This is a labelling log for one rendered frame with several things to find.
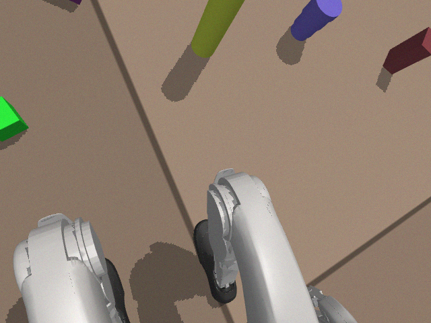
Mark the right robot hand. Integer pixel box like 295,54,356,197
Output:
307,285,357,323

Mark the right robot foot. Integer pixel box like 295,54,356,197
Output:
194,219,237,303

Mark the left robot foot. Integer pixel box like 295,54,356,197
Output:
105,258,130,323

